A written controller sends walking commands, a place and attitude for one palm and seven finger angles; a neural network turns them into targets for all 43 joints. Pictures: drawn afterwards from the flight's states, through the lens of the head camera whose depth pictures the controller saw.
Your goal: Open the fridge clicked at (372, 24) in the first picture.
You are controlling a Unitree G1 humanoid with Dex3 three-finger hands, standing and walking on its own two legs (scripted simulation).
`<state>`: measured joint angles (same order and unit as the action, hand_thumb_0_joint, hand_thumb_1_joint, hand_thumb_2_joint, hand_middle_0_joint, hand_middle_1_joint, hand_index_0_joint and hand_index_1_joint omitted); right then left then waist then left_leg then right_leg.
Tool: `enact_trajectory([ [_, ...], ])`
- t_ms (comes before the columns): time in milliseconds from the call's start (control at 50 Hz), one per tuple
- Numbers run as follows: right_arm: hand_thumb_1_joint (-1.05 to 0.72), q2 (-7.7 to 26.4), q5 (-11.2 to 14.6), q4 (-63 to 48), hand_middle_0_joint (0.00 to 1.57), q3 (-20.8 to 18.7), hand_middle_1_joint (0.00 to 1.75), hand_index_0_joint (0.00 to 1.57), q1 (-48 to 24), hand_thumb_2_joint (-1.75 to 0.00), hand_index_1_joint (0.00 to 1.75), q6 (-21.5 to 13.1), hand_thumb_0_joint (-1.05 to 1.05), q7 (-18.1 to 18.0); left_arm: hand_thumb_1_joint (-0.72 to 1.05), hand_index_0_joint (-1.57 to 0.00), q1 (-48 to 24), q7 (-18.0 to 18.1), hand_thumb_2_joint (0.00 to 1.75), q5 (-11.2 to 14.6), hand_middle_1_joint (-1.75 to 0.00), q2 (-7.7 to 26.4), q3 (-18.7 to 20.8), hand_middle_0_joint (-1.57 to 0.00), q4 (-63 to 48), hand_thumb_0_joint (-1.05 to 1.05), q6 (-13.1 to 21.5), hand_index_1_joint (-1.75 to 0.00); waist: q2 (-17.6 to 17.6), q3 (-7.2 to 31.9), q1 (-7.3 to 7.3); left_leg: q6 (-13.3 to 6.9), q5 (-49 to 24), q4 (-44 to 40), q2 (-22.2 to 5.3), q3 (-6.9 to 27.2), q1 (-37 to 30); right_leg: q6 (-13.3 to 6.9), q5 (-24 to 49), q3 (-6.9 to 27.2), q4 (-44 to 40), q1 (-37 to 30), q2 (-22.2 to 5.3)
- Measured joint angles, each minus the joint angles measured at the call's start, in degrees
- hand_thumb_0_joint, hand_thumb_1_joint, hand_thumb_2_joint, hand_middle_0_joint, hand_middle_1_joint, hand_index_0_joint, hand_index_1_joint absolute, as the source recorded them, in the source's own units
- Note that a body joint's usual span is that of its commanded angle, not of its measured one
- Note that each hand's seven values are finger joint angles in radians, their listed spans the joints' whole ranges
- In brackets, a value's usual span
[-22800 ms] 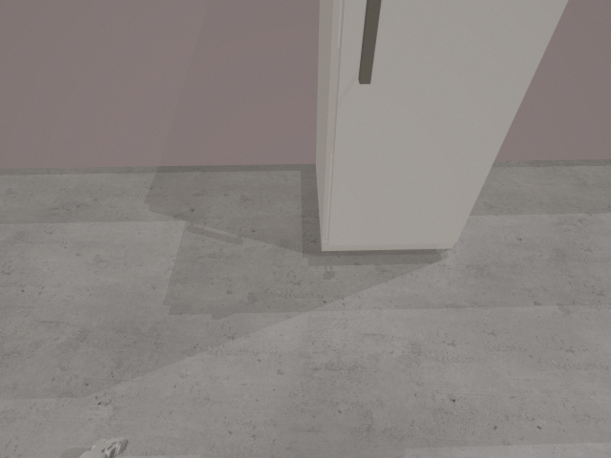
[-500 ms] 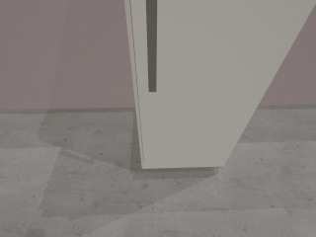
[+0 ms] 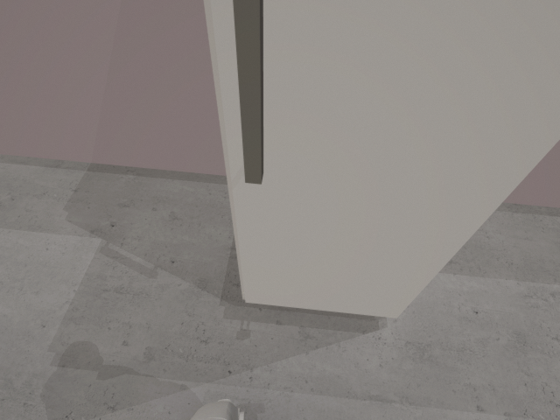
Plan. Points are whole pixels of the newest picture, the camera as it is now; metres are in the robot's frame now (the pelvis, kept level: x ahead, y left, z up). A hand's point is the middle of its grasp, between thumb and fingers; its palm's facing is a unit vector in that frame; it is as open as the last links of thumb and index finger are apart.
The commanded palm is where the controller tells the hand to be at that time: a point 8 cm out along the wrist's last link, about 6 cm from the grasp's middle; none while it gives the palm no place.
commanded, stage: shuffle to correct the standing spot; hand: left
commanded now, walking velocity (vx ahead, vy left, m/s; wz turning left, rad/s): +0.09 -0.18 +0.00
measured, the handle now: (253, 37) +0.50 +0.09 +0.27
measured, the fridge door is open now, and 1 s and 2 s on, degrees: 0 0 0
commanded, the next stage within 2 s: come to a stop and stand still in 0.16 s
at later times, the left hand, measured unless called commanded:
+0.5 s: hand (232, 412) +0.15 +0.09 -0.16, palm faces -0.01 -0.96 -0.27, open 7.4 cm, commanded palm none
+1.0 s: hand out of the picture +0.06 +0.14 -0.17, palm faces +0.07 -0.97 -0.23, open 7.4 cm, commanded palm none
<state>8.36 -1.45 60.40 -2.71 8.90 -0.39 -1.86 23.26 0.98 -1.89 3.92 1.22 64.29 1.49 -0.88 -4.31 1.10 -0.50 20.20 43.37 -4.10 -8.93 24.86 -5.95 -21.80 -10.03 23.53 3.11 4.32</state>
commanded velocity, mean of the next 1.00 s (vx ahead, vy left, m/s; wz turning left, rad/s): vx -0.04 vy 0.04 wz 0.00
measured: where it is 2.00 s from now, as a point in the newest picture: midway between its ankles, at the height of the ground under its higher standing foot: outside the picture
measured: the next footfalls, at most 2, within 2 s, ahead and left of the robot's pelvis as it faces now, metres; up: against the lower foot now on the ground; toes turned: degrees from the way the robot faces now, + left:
left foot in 0.04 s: +0.10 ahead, +0.09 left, +0.00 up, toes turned +10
right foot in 0.40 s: +0.15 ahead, -0.26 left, +0.00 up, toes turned -7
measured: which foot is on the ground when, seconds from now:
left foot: up 0.00-0.02, down 0.04-0.40, up 0.42-0.78, down 0.80-1.00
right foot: down 0.00-0.04, up 0.06-0.38, down 0.40-0.80, up 0.82-1.00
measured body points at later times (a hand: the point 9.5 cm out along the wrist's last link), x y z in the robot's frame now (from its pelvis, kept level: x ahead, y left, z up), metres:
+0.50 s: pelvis +0.08 -0.11 -0.01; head +0.12 -0.13 +0.44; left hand +0.15 +0.14 -0.14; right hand +0.10 -0.37 -0.17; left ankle +0.05 +0.05 -0.70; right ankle +0.11 -0.25 -0.73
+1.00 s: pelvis +0.02 -0.06 +0.01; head +0.05 -0.04 +0.45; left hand +0.05 +0.19 -0.15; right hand +0.09 -0.29 -0.14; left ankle +0.04 +0.03 -0.73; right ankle +0.01 -0.19 -0.68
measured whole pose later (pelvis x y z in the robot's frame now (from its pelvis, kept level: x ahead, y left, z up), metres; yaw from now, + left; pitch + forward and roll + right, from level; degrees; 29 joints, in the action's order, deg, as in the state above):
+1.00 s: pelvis +0.02 -0.06 +0.01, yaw +0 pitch +0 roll +0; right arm 8.6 -1.6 55.3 -1.6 11.9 1.7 -1.4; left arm 13.8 1.6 -1.5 12.1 4.0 57.8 -3.1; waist -2.3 -2.8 1.0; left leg -2.7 13.7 28.3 0.4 -4.9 14.5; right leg 1.9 -24.6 -1.1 52.8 23.1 -2.1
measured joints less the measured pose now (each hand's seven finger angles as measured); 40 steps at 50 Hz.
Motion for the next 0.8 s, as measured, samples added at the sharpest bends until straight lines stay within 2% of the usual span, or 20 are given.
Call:
enact_trajectory([
  [40, -0.91, -0.95, -0.05, -0.91, 0.2, 0.51, 0.3, 0.2, -1.03, -0.89, 0.3, -1.13, 0.0, -0.33, 0.9, -0.2, 1.15, -0.22, 0.9, 0.32, -0.3, 0.01, 0.08, -0.2, 0.43, 0.0, -0.52, -0.3, -0.53, -0.17, 0.13, -0.94, -6.82, -7.46, 0.82, -1.24, -3.7, 0.17, -3.06, 0.34, 5.54, 0.86, 0.14],
  [100, -0.91, -2.49, -0.17, -2.02, 0.2, 1.28, 0.3, 0.2, -1.75, -0.89, 0.3, -2.21, 0.0, -0.88, 0.9, -0.2, 0.42, -0.41, 0.9, 0.59, -0.3, 0.74, 0.38, -0.2, 0.44, 0.0, -1.96, -0.3, -2.07, -0.9, -0.01, -2.78, -3.69, -5.8, 0.62, -2.78, -5.68, 2.88, -7.04, 3.8, 29.57, 10.43, -1.3],
  [140, -0.93, -2.48, 0.43, -2.88, 0.2, 0.63, 0.3, 0.21, -1.13, -0.89, 0.3, -2.53, -0.02, -1.73, 0.9, -0.2, -1.1, -0.46, 0.9, 0.13, -0.3, 1.53, 1.03, -0.2, -0.54, 0.0, -2.81, -0.3, -1.9, -0.8, -0.44, -2.45, -2.51, -7.2, 0.16, -2.85, -7.46, 4.38, -6.25, 5.99, 40.58, 16.72, -2.34],
  [180, -0.95, -1.34, 0.34, -2.95, 0.2, 0.34, 0.3, 0.21, -0.4, -0.89, 0.3, -2.39, -0.03, -1.97, 0.91, -0.2, -3.3, -0.74, 0.9, -0.17, -0.3, 2.67, 1.9, -0.2, -2.36, 0.0, -3.3, -0.3, -1.41, -0.65, -0.62, -1.24, -3.65, -9.91, -0.3, -2.2, -8.96, 5.68, -2.89, 7.71, 43.95, 21.42, -4.45],
  [220, -0.95, -0.21, 0.02, -2.35, 0.2, 0.26, 0.3, 0.21, 0.61, -0.89, 0.3, -1.74, -0.03, -1.64, 0.91, -0.2, -5.52, -0.99, 0.9, -0.17, -0.3, 3.98, 2.71, -0.2, -4.64, 0.0, -3.51, -0.3, -0.94, -0.3, -0.37, -0.57, -4.78, -12.31, -0.93, -1.25, -9.93, 6.78, 0.41, 9.21, 41.73, 24.23, -6.85],
  [300, -0.94, 1.16, -0.42, -1.18, 0.2, -0.22, 0.3, 0.21, 2.28, -0.89, 0.3, -0.01, -0.02, -0.79, 0.91, -0.19, -9.1, -1.26, 0.9, 0.09, -0.3, 6.33, 3.74, -0.19, -7.87, 0.0, -3.73, -0.3, -0.22, 0.29, -0.23, 1.51, -5.6, -14.74, -2.91, 0.3, -10.97, 8.55, 4.61, 9.92, 29.78, 24.76, -10.38],
  [360, -0.92, 1.88, -0.64, -1.48, 0.2, -0.84, 0.3, 0.21, 2.99, -0.89, 0.3, 0.8, -0.01, -0.2, 0.91, -0.19, -10.87, -1.23, 0.9, 0.1, -0.3, 7.58, 3.76, -0.19, -8.63, 0.0, -3.16, -0.3, 0.65, -0.29, -1.37, 3.57, -4.67, -13.55, -4.72, 1.31, -10.94, 8.94, 5.91, 8.41, 19.59, 21.78, -10.78],
  [400, -0.92, 2.28, -0.55, -1.91, 0.2, -1.23, 0.3, 0.21, 3.91, -0.89, 0.3, 1.21, -0.01, 0.26, 0.91, -0.19, -11.07, -1.08, 0.9, 0.14, -0.3, 8.42, 3.48, -0.19, -8.92, 0.0, -2.02, -0.3, 0.55, -0.35, -1.96, 5.07, -2.71, -10.45, -5.31, 1.66, -10.22, 8.9, 11.28, 7.33, 11.18, 18.15, -10.66],
  [420, -0.91, 2.64, -0.36, -2.09, 0.2, -1.39, 0.3, 0.21, 4.33, -0.89, 0.3, 1.47, -0.01, 0.48, 0.91, -0.19, -11.1, -0.8, 0.9, 0.0, -0.3, 8.6, 3.36, -0.19, -8.76, 0.0, -1.25, -0.3, 0.46, -0.13, -2.02, 4.94, -0.78, -7.82, -5.21, 2.02, -9.17, 9.26, 9.97, 7.18, 10.06, 17.47, -10.82],
  [460, -0.91, 4.28, 0.2, -2.25, 0.2, -1.9, 0.3, 0.21, 4.04, -0.89, 0.3, 2.5, 0.0, 0.4, 0.91, -0.19, -12.18, -0.33, 0.9, -0.08, -0.3, 7.22, 2.65, -0.19, -7.95, 0.0, -0.85, -0.3, 2.73, -0.9, -2.44, 3.59, 6.9, -1.1, -3.81, 5.9, -6.79, 8.88, 6.72, 6.57, 12.9, 18.17, -10.07],
  [500, -0.91, 5.37, 0.42, -2.37, 0.2, -2.22, 0.3, 0.2, 3.8, -0.89, 0.3, 3.29, 0.0, 0.18, 0.91, -0.19, -12.94, -0.19, 0.9, -0.15, -0.3, 5.77, 1.99, -0.19, -7.91, 0.0, -0.84, -0.3, 3.86, -1.34, -2.54, 2.88, 10.81, 7.07, -0.98, 7.49, -4.14, 8.28, 6.24, 6.33, 13.06, 17.95, -10.22],
  [560, -0.91, 5.83, 0.5, -2.51, 0.2, -2.14, 0.3, 0.2, 3.02, -0.89, 0.3, 3.91, 0.0, 0.45, 0.9, -0.2, -13.92, 0.47, 0.9, -0.07, -0.3, 4.39, 1.75, -0.2, -8.48, 0.0, -1.05, -0.3, 3.56, -2.14, -2.0, 3.02, 10.16, 17.58, 2.6, 7.33, -0.65, 7.79, 7.61, 6.44, 11.31, 17.12, -10.84],
  [620, -0.91, 5.54, 0.41, -3.24, 0.2, -1.85, 0.3, 0.2, 2.15, -0.89, 0.3, 4.52, 0.0, 1.12, 0.9, -0.2, -14.39, 0.99, 0.9, -0.11, -0.3, 3.99, 1.72, -0.2, -9.14, 0.0, -1.31, -0.3, 2.72, -2.43, -1.48, 3.57, 7.64, 20.46, 4.21, 6.97, 1.17, 7.77, 9.1, 6.02, 9.29, 16.49, -11.33],
  [700, -0.91, 4.43, 0.34, -4.68, 0.2, -1.35, 0.3, 0.2, 0.68, -0.89, 0.3, 4.64, 0.0, 1.82, 0.9, -0.2, -14.31, 1.35, 0.9, -0.41, -0.3, 4.96, 2.04, -0.2, -9.69, 0.0, -1.84, -0.3, 0.84, -2.32, -0.74, 3.63, 6.54, 13.88, 4.2, 6.67, -0.02, 8.2, 10.66, 5.71, 8.12, 16.89, -12.11],
  [740, -0.91, 3.78, 0.5, -5.45, 0.2, -1.09, 0.3, 0.2, 0.19, -0.89, 0.3, 3.99, 0.0, 1.99, 0.9, -0.2, -14.0, 1.23, 0.9, -0.53, -0.3, 5.85, 2.31, -0.2, -9.76, 0.0, -2.31, -0.3, -0.26, -2.08, -0.4, 3.33, 5.76, 6.86, 3.87, 6.47, -2.51, 8.67, 11.12, 5.82, 8.4, 17.55, -12.55],
  [800, -0.91, 3.3, 0.67, -6.6, 0.2, -0.59, 0.3, 0.2, 0.77, -0.89, 0.3, 2.28, 0.0, 2.04, 0.9, -0.2, -12.84, 0.85, 0.9, -0.04, -0.3, 7.08, 2.63, -0.2, -9.61, 0.0, -3.42, -0.3, -0.93, -0.75, -0.42, 2.52, -0.26, -7.68, 3.11, 6.12, -8.59, 9.74, 10.56, 5.98, 11.22, 19.56, -12.7],
])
